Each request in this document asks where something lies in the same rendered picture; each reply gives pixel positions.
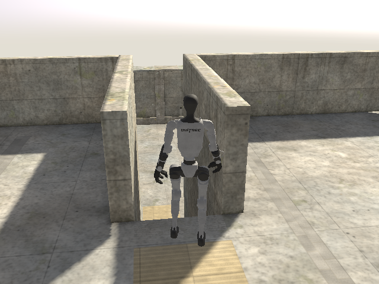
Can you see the left robot hand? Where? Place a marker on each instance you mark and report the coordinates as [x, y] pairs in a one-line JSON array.
[[157, 175]]

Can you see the robot torso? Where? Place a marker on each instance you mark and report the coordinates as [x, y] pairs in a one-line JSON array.
[[190, 142]]

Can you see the left robot upper arm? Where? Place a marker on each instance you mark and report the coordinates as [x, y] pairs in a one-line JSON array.
[[171, 125]]

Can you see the left robot forearm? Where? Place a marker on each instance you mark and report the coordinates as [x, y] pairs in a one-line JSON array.
[[161, 160]]

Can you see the right robot forearm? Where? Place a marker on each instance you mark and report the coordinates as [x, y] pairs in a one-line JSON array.
[[216, 155]]

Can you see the right robot upper arm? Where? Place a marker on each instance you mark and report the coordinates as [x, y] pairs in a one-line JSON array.
[[208, 125]]

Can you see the right robot hand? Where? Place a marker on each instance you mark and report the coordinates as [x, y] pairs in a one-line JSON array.
[[213, 164]]

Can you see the left robot foot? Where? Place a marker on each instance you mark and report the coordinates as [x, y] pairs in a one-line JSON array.
[[174, 233]]

